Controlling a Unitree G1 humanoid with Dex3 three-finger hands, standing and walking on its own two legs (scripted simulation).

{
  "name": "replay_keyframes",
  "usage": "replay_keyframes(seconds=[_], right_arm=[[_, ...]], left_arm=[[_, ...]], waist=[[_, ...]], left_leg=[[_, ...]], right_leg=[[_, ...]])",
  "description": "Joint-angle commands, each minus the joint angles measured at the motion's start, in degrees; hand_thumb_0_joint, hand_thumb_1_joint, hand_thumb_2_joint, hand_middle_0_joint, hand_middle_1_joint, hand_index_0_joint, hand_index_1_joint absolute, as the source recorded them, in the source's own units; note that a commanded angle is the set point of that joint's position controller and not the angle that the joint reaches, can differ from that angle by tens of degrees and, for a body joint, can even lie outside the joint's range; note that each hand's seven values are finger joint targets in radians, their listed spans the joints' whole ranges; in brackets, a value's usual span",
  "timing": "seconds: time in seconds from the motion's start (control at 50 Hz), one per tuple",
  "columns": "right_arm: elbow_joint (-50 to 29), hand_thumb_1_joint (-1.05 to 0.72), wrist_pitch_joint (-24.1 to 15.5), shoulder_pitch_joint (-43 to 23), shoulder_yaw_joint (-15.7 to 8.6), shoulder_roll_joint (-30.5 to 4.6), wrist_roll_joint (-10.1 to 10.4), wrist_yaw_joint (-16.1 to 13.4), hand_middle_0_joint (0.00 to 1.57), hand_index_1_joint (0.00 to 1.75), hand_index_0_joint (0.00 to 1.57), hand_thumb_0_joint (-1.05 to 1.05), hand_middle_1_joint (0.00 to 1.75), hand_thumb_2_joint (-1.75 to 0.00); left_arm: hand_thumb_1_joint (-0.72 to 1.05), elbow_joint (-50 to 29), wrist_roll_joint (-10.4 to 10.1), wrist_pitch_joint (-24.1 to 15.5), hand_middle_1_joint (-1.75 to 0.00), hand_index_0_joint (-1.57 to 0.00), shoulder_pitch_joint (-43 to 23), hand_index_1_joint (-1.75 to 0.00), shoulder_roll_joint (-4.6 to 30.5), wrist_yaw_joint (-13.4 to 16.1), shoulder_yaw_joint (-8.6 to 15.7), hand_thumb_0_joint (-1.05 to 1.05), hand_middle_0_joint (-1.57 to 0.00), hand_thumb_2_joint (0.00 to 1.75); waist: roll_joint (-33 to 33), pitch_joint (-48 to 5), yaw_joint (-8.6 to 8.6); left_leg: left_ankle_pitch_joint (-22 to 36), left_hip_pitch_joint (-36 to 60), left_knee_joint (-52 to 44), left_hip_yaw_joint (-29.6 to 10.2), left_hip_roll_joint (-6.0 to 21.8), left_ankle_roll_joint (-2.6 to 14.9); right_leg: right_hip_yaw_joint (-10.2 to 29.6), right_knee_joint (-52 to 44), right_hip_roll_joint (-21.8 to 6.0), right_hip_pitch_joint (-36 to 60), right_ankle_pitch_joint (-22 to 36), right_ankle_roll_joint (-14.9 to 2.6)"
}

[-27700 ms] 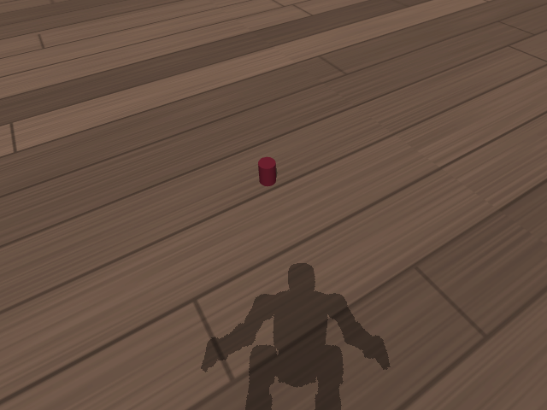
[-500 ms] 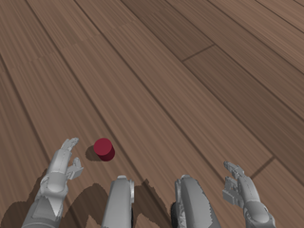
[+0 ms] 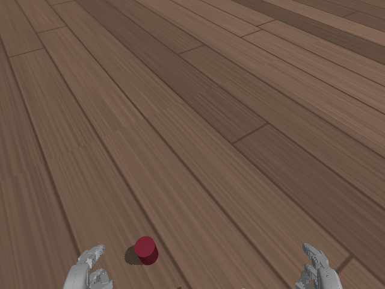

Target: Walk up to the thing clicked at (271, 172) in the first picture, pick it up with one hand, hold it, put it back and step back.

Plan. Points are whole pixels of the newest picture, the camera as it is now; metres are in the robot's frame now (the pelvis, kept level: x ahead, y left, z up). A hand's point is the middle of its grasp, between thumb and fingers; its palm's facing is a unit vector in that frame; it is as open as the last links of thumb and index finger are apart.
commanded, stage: home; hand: left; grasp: from above
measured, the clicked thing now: (146, 250) +0.42 +0.22 -0.65
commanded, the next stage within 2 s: none
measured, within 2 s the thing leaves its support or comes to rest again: neither
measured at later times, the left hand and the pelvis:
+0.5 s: hand out of the picture +0.16 +0.18 -0.04, palm faces +0.06 -0.98 -0.20, open 7.4 cm; pelvis +0.00 +0.00 +0.01, yaw +1 degrees
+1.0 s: hand out of the picture +0.16 +0.18 -0.04, palm faces +0.06 -0.98 -0.20, open 7.4 cm; pelvis +0.00 +0.00 +0.00, yaw +0 degrees
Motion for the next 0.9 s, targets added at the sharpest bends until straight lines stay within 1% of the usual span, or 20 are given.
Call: replay_keyframes(seconds=[0.0, 0.04, 0.06, 0.1, 0.16, 0.3, 0.38, 0.44, 0.56, 0.6, 0.62, 0.64, 0.7, 0.74, 0.76, 0.78, 0.8, 0.82, 0.84, 0.88], right_arm=[[-9.4, -0.90, -4.6, -5.0, -2.9, -6.1, -0.4, -1.3, 0.20, 0.30, 0.20, 0.00, 0.30, -0.90], [-9.4, -0.90, -5.1, -5.4, -3.0, -6.5, -0.6, -1.3, 0.20, 0.30, 0.20, 0.00, 0.30, -0.90], [-9.4, -0.90, -5.5, -5.6, -3.1, -6.6, -0.6, -1.3, 0.20, 0.30, 0.20, 0.00, 0.30, -0.90], [-9.0, -0.90, -6.1, -5.8, -3.2, -6.7, -0.8, -1.2, 0.20, 0.30, 0.20, 0.00, 0.30, -0.90], [-8.9, -0.90, -6.8, -5.9, -3.3, -6.9, -0.9, -1.2, 0.20, 0.30, 0.20, 0.00, 0.30, -0.90], [-8.5, -0.90, -7.4, -6.9, -3.1, -6.9, -1.0, -0.9, 0.20, 0.30, 0.20, 0.00, 0.30, -0.90], [-8.4, -0.90, -7.5, -7.0, -3.0, -6.9, -1.1, -1.0, 0.20, 0.30, 0.20, 0.00, 0.30, -0.90], [-8.2, -0.90, -7.5, -6.8, -3.0, -6.9, -1.0, -1.1, 0.20, 0.30, 0.20, 0.00, 0.30, -0.90], [-7.7, -0.90, -7.5, -6.3, -3.1, -7.0, -1.2, -1.1, 0.20, 0.30, 0.20, 0.00, 0.30, -0.90], [-7.7, -0.90, -7.4, -6.4, -3.3, -7.2, -1.1, -1.1, 0.20, 0.30, 0.20, 0.00, 0.30, -0.90], [-7.9, -0.90, -7.4, -6.1, -3.3, -7.2, -1.2, -1.1, 0.20, 0.30, 0.20, 0.00, 0.30, -0.90], [-7.8, -0.90, -7.5, -6.2, -3.3, -7.2, -1.1, -1.1, 0.20, 0.30, 0.20, 0.00, 0.30, -0.90], [-7.8, -0.90, -7.4, -6.3, -3.3, -7.2, -1.1, -1.1, 0.20, 0.30, 0.20, 0.00, 0.30, -0.90], [-8.1, -0.90, -7.5, -6.6, -3.1, -7.0, -1.1, -1.0, 0.20, 0.30, 0.20, 0.00, 0.30, -0.90], [-7.9, -0.90, -7.6, -6.4, -3.3, -7.1, -1.1, -1.1, 0.20, 0.30, 0.20, 0.00, 0.30, -0.90], [-7.8, -0.90, -7.7, -6.6, -3.2, -7.1, -1.1, -1.1, 0.20, 0.30, 0.20, 0.00, 0.30, -0.90], [-7.8, -0.90, -7.7, -6.3, -3.3, -7.0, -1.0, -1.0, 0.20, 0.30, 0.20, 0.00, 0.30, -0.90], [-7.9, -0.90, -7.7, -6.2, -3.3, -7.1, -1.0, -1.1, 0.20, 0.30, 0.20, 0.00, 0.30, -0.90], [-7.8, -0.90, -7.7, -6.2, -3.5, -7.4, -1.0, -1.1, 0.20, 0.30, 0.20, 0.00, 0.30, -0.90], [-8.0, -0.90, -7.6, -6.0, -3.5, -7.5, -1.1, -1.1, 0.20, 0.30, 0.20, 0.00, 0.30, -0.90]], left_arm=[[0.90, -12.0, 0.6, -2.4, -0.30, -0.20, 0.3, -0.30, 5.5, -0.7, 2.9, 0.00, -0.20, 0.90], [0.90, -11.1, 0.7, -2.2, -0.30, -0.20, 0.2, -0.30, 5.4, -1.3, 2.5, 0.00, -0.20, 0.90], [0.90, -10.9, 0.9, -2.2, -0.30, -0.20, -0.6, -0.30, 5.7, -1.5, 2.6, 0.00, -0.20, 0.90], [0.90, -10.6, 1.0, -2.5, -0.30, -0.20, -1.8, -0.30, 5.9, -1.8, 2.7, 0.00, -0.20, 0.90], [0.90, -10.5, 1.0, -2.6, -0.30, -0.20, -2.0, -0.30, 6.1, -2.2, 3.4, 0.00, -0.20, 0.90], [0.90, -11.6, 1.7, -3.0, -0.30, -0.20, -1.9, -0.30, 6.5, -2.0, 3.0, 0.00, -0.20, 0.90], [0.90, -11.4, 1.4, -3.3, -0.30, -0.20, -2.0, -0.30, 6.5, -1.9, 3.1, 0.00, -0.20, 0.90], [0.90, -10.9, 1.4, -3.3, -0.30, -0.20, -0.7, -0.30, 6.1, -1.8, 2.8, 0.00, -0.20, 0.90], [0.90, -9.9, 1.1, -3.4, -0.30, -0.20, -0.1, -0.30, 5.6, -1.8, 2.5, 0.00, -0.20, 0.90], [0.90, -10.7, 1.2, -3.4, -0.30, -0.20, -0.4, -0.30, 6.4, -1.7, 3.0, 0.00, -0.20, 0.90], [0.90, -10.6, 1.2, -3.3, -0.30, -0.20, -0.6, -0.30, 6.3, -1.8, 2.9, 0.00, -0.20, 0.90], [0.90, -10.5, 1.2, -3.3, -0.30, -0.20, -0.6, -0.30, 6.0, -1.8, 2.5, 0.00, -0.20, 0.90], [0.90, -11.1, 1.2, -3.3, -0.30, -0.20, -1.2, -0.30, 6.9, -1.7, 3.5, 0.00, -0.20, 0.90], [0.90, -10.7, 1.2, -3.1, -0.30, -0.20, -1.5, -0.30, 6.2, -1.9, 2.7, 0.00, -0.20, 0.90], [0.90, -12.0, 1.1, -3.3, -0.30, -0.20, -2.2, -0.30, 7.3, -1.8, 3.9, 0.00, -0.20, 0.90], [0.90, -10.2, 1.2, -3.1, -0.30, -0.20, -1.4, -0.30, 6.0, -2.0, 2.5, 0.00, -0.20, 0.90], [0.90, -12.7, 1.2, -3.4, -0.30, -0.20, -2.1, -0.30, 7.2, -1.9, 3.6, 0.00, -0.20, 0.90], [0.90, -10.5, 1.5, -3.0, -0.30, -0.20, -0.6, -0.30, 6.0, -1.9, 2.7, 0.00, -0.20, 0.90], [0.90, -13.0, 1.3, -3.5, -0.30, -0.20, -1.7, -0.30, 7.6, -1.8, 3.9, 0.00, -0.20, 0.90], [0.90, -11.3, 1.4, -3.3, -0.30, -0.20, -0.3, -0.30, 6.9, -1.8, 3.0, 0.00, -0.20, 0.90]], waist=[[-1.2, -3.8, 0.29], [-1.5, -1.2, 0.49], [-1.8, -0.9, -0.10], [-1.9, -0.4, 0.13], [-2.1, -1.3, 0.39], [1.1, -2.1, 1.13], [-0.1, -1.7, 0.99], [-0.2, -3.7, 1.13], [-0.9, -4.0, 1.07], [-1.0, -3.7, 1.43], [-0.6, -4.0, 1.05], [-1.1, -3.5, 1.04], [-1.1, -2.9, 1.63], [-1.1, -1.1, 1.29], [-1.1, -1.8, 1.36], [-1.1, -1.1, 1.27], [0.4, -2.1, 1.71], [0.1, -1.8, 1.42], [0.3, -2.4, 2.06], [-0.6, -3.3, 1.37]], left_leg=[[11.0, 8.0, -10.8, 1.0, -1.7, 1.41], [9.0, 7.8, -11.7, 1.0, -1.5, 1.38], [8.6, 8.1, -11.7, 1.0, -1.5, 1.47], [8.0, 7.6, -11.7, 1.0, -1.7, 1.48], [8.7, 8.5, -11.5, 1.3, -1.8, 1.50], [9.4, 9.9, -12.2, 1.0, -1.6, 1.01], [8.4, 9.3, -12.1, 0.8, -1.6, 1.20], [11.2, 10.4, -12.0, 0.6, -1.4, 1.03], [13.2, 10.1, -11.1, 0.8, -1.5, 1.05], [13.2, 10.3, -11.4, 0.8, -1.3, 1.04], [13.5, 10.4, -11.1, 0.9, -1.4, 1.02], [13.1, 10.1, -11.6, 0.6, -1.3, 0.94], [11.1, 9.5, -11.7, 0.9, -1.4, 1.09], [8.3, 8.6, -12.1, 0.9, -1.4, 1.25], [8.3, 8.8, -11.9, 1.2, -1.5, 1.26], [7.4, 8.6, -12.5, 0.7, -1.4, 1.19], [7.3, 9.1, -12.7, 0.7, -1.3, 1.02], [7.9, 9.2, -12.7, 0.6, -1.2, 0.93], [8.6, 9.6, -12.9, 0.3, -0.9, 0.81], [11.3, 10.1, -11.8, 1.0, -1.2, 0.92]], right_leg=[[-1.3, -10.0, 1.8, 4.7, 9.4, -1.53], [-1.7, -10.5, 1.9, 3.8, 7.5, -1.42], [-1.5, -10.8, 1.8, 3.5, 7.0, -1.41], [-1.5, -11.0, 1.5, 3.6, 6.5, -1.32], [-1.4, -10.8, 1.4, 4.4, 7.2, -1.17], [-1.5, -10.1, 1.5, 4.6, 7.7, -1.50], [-1.5, -10.5, 1.5, 4.9, 7.1, -1.32], [-1.6, -9.6, 1.7, 5.5, 9.1, -1.60], [-1.4, -9.4, 1.7, 5.9, 10.9, -1.60], [-1.5, -9.4, 1.7, 5.9, 10.8, -1.53], [-1.3, -9.4, 1.7, 5.9, 11.2, -1.57], [-1.5, -9.3, 1.7, 5.6, 10.6, -1.58], [-1.4, -10.1, 1.6, 5.6, 9.0, -1.54], [-1.3, -10.6, 1.6, 4.7, 6.9, -1.36], [-1.2, -10.7, 1.5, 5.2, 6.8, -1.32], [-1.3, -10.5, 1.6, 4.7, 6.1, -1.29], [-1.3, -10.2, 1.6, 4.8, 6.0, -1.48], [-1.4, -9.8, 1.6, 4.5, 6.4, -1.55], [-1.6, -9.4, 1.7, 4.8, 6.7, -1.63], [-1.3, -9.3, 1.7, 5.6, 9.0, -1.63]])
